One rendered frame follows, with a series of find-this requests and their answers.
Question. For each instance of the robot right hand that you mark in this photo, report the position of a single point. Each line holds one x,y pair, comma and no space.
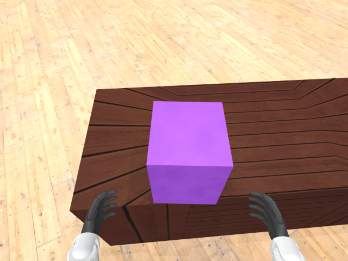
272,217

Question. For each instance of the robot right forearm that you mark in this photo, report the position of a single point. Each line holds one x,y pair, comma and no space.
285,249

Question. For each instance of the carton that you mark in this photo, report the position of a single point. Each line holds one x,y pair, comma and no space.
189,157

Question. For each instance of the pedestal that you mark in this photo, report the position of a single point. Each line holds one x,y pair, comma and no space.
288,139

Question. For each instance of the robot left hand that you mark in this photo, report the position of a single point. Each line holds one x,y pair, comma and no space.
95,216

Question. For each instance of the robot left forearm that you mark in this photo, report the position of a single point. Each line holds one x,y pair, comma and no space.
85,247

